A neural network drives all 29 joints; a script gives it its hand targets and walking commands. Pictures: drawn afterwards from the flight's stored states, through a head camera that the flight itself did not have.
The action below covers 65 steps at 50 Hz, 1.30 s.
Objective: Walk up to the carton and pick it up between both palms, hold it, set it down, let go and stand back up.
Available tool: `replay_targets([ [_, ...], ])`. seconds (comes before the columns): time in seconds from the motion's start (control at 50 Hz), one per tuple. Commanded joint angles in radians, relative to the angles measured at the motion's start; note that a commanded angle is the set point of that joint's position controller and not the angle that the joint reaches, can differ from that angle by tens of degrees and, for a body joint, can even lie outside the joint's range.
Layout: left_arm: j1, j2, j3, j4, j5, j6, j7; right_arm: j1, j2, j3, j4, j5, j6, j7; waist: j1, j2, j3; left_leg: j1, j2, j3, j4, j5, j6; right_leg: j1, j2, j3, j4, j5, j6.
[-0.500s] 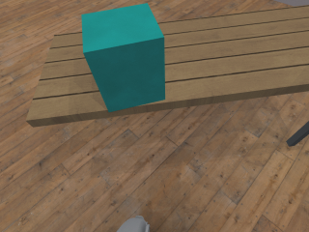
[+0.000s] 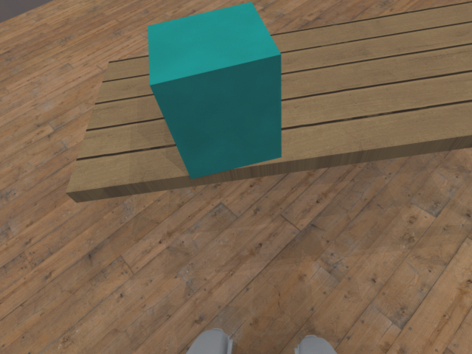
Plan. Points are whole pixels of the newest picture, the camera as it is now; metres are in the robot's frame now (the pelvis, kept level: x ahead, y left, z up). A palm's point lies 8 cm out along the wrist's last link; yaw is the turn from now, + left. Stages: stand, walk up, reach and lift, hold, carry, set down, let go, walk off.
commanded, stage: walk up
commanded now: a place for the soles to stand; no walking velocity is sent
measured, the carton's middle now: (219, 96) +0.61 +0.02 +0.08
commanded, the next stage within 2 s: none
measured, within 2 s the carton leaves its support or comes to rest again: neither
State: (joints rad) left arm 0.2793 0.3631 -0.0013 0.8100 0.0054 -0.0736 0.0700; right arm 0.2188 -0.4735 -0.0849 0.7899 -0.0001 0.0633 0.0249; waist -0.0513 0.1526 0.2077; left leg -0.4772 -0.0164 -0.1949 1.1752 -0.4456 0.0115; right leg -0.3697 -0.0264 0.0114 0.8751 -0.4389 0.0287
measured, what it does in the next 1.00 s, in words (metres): steps on the spot: left foot, then right foot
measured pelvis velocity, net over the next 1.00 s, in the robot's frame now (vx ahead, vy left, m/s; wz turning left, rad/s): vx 0.00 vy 0.07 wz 0.06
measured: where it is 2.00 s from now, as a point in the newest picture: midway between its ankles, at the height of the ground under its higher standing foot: outside the picture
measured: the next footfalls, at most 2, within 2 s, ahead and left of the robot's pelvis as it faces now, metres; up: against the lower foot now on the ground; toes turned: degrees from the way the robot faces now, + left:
left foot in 0.10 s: +0.10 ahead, +0.20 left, +0.00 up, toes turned -5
right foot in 0.38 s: +0.07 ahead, -0.07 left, +0.00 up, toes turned +3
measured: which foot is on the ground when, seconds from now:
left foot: up 0.00-0.08, down 0.10-1.00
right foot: down 0.00-0.12, up 0.14-0.36, down 0.38-1.00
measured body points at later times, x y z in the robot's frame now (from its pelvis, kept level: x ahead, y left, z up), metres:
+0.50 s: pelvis +0.02 +0.09 +0.00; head +0.06 +0.09 +0.45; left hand +0.11 +0.40 -0.11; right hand +0.11 -0.24 -0.11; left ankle +0.06 +0.20 -0.69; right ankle +0.03 -0.07 -0.69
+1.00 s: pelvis +0.00 +0.07 +0.01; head +0.02 +0.07 +0.45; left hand +0.11 +0.38 -0.10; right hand +0.10 -0.25 -0.10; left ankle +0.06 +0.20 -0.69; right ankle +0.03 -0.07 -0.69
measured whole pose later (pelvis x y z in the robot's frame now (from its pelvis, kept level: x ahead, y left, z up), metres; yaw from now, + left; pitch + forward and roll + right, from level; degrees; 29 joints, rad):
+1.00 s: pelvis +0.00 +0.07 +0.01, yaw +3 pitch -4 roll +0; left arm 0.19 0.38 0.00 0.81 0.01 0.00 0.01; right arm 0.21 -0.43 -0.03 0.88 0.00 -0.04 -0.01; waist -0.05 0.01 0.11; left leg -0.41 -0.08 -0.12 0.83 -0.34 -0.01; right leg -0.36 -0.05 0.03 0.85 -0.42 0.04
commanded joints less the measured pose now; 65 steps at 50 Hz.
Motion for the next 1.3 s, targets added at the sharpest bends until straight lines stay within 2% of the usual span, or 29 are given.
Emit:
replay_targets([
  [0.0, -0.029, 0.360, 0.154, -0.111, 0.032, -0.013, -0.011, 0.111, -0.154, -0.054, -0.017, -0.020, -0.069, -0.023, 0.034, -0.463, -0.262, 0.085, 0.084, 0.123, -0.451, -0.075, 0.018, 0.160, -0.284, 0.170, -0.212, 0.586, -0.232],
  [0.02, -0.127, 0.353, 0.138, -0.116, 0.027, -0.001, -0.017, 0.248, -0.157, -0.066, 0.034, -0.018, -0.086, -0.027, -0.058, -0.397, -0.305, 0.298, 0.037, 0.191, -0.587, 0.104, 0.029, 0.049, -0.223, 0.093, -0.072, 0.568, -0.197],
  [0.04, -0.091, 0.273, 0.118, -0.101, 0.028, 0.012, -0.022, 0.373, -0.196, -0.086, 0.098, -0.020, -0.103, -0.041, -0.090, -0.217, -0.338, 0.432, 0.001, 0.111, -0.635, 0.199, 0.029, -0.040, -0.117, 0.023, 0.221, 0.406, -0.131],
  [0.06, -0.041, 0.184, 0.094, -0.099, 0.015, 0.016, -0.024, 0.380, -0.258, -0.094, 0.101, -0.033, -0.104, -0.050, -0.080, 0.053, -0.339, 0.468, 0.131, -0.153, -0.619, 0.430, 0.076, -0.206, -0.032, -0.032, 0.393, 0.062, -0.046],
  [0.08, -0.030, 0.192, 0.095, -0.113, 0.004, 0.031, -0.019, 0.263, -0.277, -0.094, 0.041, -0.030, -0.099, -0.053, -0.021, 0.044, -0.291, 0.388, 0.243, -0.468, -0.729, 0.428, 0.156, -0.297, 0.076, -0.019, 0.406, -0.228, -0.018],
  [0.1, -0.009, 0.238, 0.110, -0.069, 0.003, 0.049, -0.016, 0.161, -0.285, -0.074, 0.013, -0.011, -0.102, -0.046, 0.001, -0.018, -0.320, 0.337, 0.295, -0.607, -0.797, 0.216, 0.217, -0.223, 0.064, 0.091, 0.351, -0.214, -0.024],
  [0.12, -0.043, 0.282, 0.111, -0.068, 0.014, 0.047, -0.017, 0.035, -0.284, -0.067, -0.011, -0.012, -0.097, -0.047, 0.021, -0.030, -0.255, 0.205, 0.301, -0.622, -0.804, 0.037, 0.266, -0.174, 0.023, 0.085, 0.288, -0.224, -0.035],
  [0.14, -0.059, 0.294, 0.109, -0.060, 0.011, 0.041, -0.019, -0.034, -0.246, -0.060, -0.027, -0.021, -0.092, -0.049, 0.047, -0.076, -0.161, 0.124, 0.244, -0.499, -0.774, 0.009, 0.246, -0.188, -0.011, 0.067, 0.268, -0.195, -0.042],
  [0.16, -0.065, 0.275, 0.107, -0.034, 0.003, 0.042, -0.029, -0.060, -0.224, -0.051, -0.037, -0.034, -0.090, -0.050, 0.051, -0.008, -0.135, 0.071, 0.212, -0.385, -0.740, 0.064, 0.228, -0.141, -0.025, 0.035, 0.193, -0.190, -0.044],
  [0.2, -0.014, 0.252, 0.116, -0.016, 0.000, 0.039, -0.039, -0.026, -0.213, -0.044, -0.023, -0.034, -0.096, -0.046, 0.059, 0.012, -0.154, 0.091, 0.187, -0.324, -0.702, 0.085, 0.201, -0.085, -0.012, -0.005, 0.066, -0.179, -0.049],
  [0.24, -0.001, 0.258, 0.110, 0.004, 0.005, 0.040, -0.037, 0.018, -0.205, -0.040, 0.002, -0.025, -0.102, -0.045, 0.041, -0.014, -0.188, 0.133, 0.204, -0.403, -0.690, 0.158, 0.215, -0.065, -0.013, 0.036, 0.019, -0.166, -0.048],
  [0.3, 0.015, 0.217, 0.107, 0.026, 0.005, 0.026, -0.036, -0.038, -0.184, -0.021, 0.002, -0.014, -0.102, -0.051, 0.095, -0.067, -0.209, 0.079, 0.156, -0.285, -0.578, 0.347, 0.170, 0.114, 0.006, 0.006, -0.308, 0.015, -0.068],
  [0.32, 0.037, 0.239, 0.111, 0.028, 0.014, 0.016, -0.037, -0.045, -0.159, -0.009, -0.003, -0.011, -0.099, -0.050, 0.105, -0.075, -0.273, 0.028, 0.123, -0.196, -0.487, 0.403, 0.126, 0.217, -0.031, 0.084, -0.361, 0.099, -0.082],
  [0.34, 0.053, 0.268, 0.118, 0.039, 0.018, 0.016, -0.037, -0.059, -0.110, 0.003, -0.012, 0.000, -0.108, -0.054, 0.116, -0.211, -0.309, -0.042, 0.074, -0.115, -0.372, 0.402, 0.078, 0.286, -0.138, 0.235, -0.382, 0.182, -0.129],
  [0.36, -0.001, 0.284, 0.114, 0.015, 0.024, 0.013, -0.035, -0.040, -0.089, 0.006, 0.013, 0.005, -0.105, -0.054, 0.090, -0.266, -0.281, -0.011, -0.013, 0.002, -0.300, 0.342, 0.032, 0.210, -0.217, 0.354, -0.433, 0.200, -0.181],
  [0.38, -0.054, 0.302, 0.109, -0.006, 0.014, 0.020, -0.035, -0.039, -0.121, 0.003, 0.031, 0.004, -0.110, -0.052, 0.069, -0.206, -0.269, 0.055, -0.013, 0.052, -0.316, 0.252, 0.020, 0.157, -0.249, 0.358, -0.384, 0.242, -0.236],
  [0.42, -0.144, 0.290, 0.101, -0.034, -0.002, 0.029, -0.047, 0.040, -0.146, 0.001, 0.067, 0.003, -0.133, -0.056, 0.031, -0.208, -0.329, 0.208, 0.034, -0.030, -0.439, 0.451, 0.047, 0.098, -0.175, 0.197, -0.190, 0.477, -0.182],
  [0.46, -0.157, 0.247, 0.092, -0.036, -0.009, 0.053, -0.048, 0.016, -0.218, -0.020, 0.057, -0.005, -0.149, -0.059, 0.040, -0.125, -0.332, 0.288, 0.182, -0.327, -0.551, 0.628, 0.157, -0.029, -0.024, 0.051, 0.002, 0.199, -0.055],
  [0.5, -0.110, 0.236, 0.092, -0.028, -0.016, 0.064, -0.045, -0.004, -0.232, -0.015, 0.038, -0.004, -0.148, -0.063, 0.052, -0.064, -0.305, 0.262, 0.234, -0.439, -0.637, 0.426, 0.218, -0.048, 0.007, 0.060, -0.002, -0.084, -0.065],
  [0.54, -0.060, 0.253, 0.102, -0.004, -0.003, 0.066, -0.055, -0.036, -0.226, -0.018, 0.030, -0.013, -0.143, -0.063, 0.065, -0.064, -0.287, 0.191, 0.236, -0.462, -0.704, 0.207, 0.191, -0.025, -0.007, 0.066, -0.008, -0.144, -0.077],
  [0.58, -0.027, 0.260, 0.101, 0.024, 0.004, 0.061, -0.062, -0.087, -0.208, -0.008, 0.027, -0.017, -0.136, -0.062, 0.091, -0.075, -0.242, 0.077, 0.192, -0.401, -0.699, 0.123, 0.161, 0.057, -0.009, 0.060, -0.122, -0.064, -0.087],
  [0.62, -0.051, 0.255, 0.114, 0.028, 0.014, 0.051, -0.064, -0.090, -0.157, 0.012, 0.021, -0.013, -0.132, -0.061, 0.083, -0.173, -0.192, -0.083, 0.128, -0.257, -0.673, -0.007, 0.108, 0.167, -0.059, 0.118, -0.270, -0.022, -0.111],
  [0.66, -0.097, 0.282, 0.116, 0.006, 0.015, 0.040, -0.066, -0.077, -0.139, 0.016, 0.039, -0.011, -0.136, -0.054, 0.071, -0.231, -0.204, -0.024, 0.039, -0.074, -0.573, 0.062, 0.050, 0.134, -0.130, 0.223, -0.371, -0.013, -0.151],
  [0.7, -0.140, 0.260, 0.106, -0.007, 0.009, 0.039, -0.068, -0.052, -0.140, 0.015, 0.048, -0.008, -0.141, -0.050, 0.053, -0.215, -0.254, 0.090, 0.021, -0.027, -0.519, 0.174, 0.043, 0.080, -0.144, 0.206, -0.348, 0.098, -0.157],
  [0.78, -0.142, 0.249, 0.096, -0.013, 0.003, 0.046, -0.068, -0.049, -0.172, 0.008, 0.034, -0.007, -0.141, -0.048, 0.064, -0.208, -0.328, 0.116, 0.077, -0.121, -0.554, 0.251, 0.097, 0.132, -0.083, 0.110, -0.261, 0.127, -0.105],
  [0.88, -0.150, 0.262, 0.094, -0.014, 0.007, 0.046, -0.067, -0.040, -0.154, 0.016, 0.060, -0.006, -0.135, -0.048, 0.051, -0.217, -0.286, 0.116, 0.041, -0.057, -0.527, 0.269, 0.063, 0.101, -0.104, 0.145, -0.308, 0.112, -0.125],
  [1.1, -0.134, 0.246, 0.091, -0.009, 0.011, 0.057, -0.070, -0.078, -0.188, 0.018, 0.066, -0.013, -0.138, -0.047, 0.072, -0.175, -0.208, -0.005, 0.097, -0.181, -0.670, 0.020, 0.094, 0.092, -0.058, 0.108, -0.279, -0.030, -0.108],
  [1.2, -0.159, 0.267, 0.102, -0.007, 0.015, 0.051, -0.073, -0.065, -0.163, 0.015, 0.080, -0.014, -0.134, -0.040, 0.062, -0.234, -0.209, 0.029, 0.034, -0.077, -0.610, 0.025, 0.059, 0.071, -0.102, 0.164, -0.369, -0.124, -0.134],
  [1.28, -0.157, 0.244, 0.091, -0.006, 0.009, 0.047, -0.069, -0.054, -0.156, 0.016, 0.074, -0.013, -0.139, -0.039, 0.065, -0.202, -0.237, 0.075, 0.051, -0.092, -0.600, 0.174, 0.069, 0.080, -0.075, 0.125, -0.327, 0.000, -0.109],
])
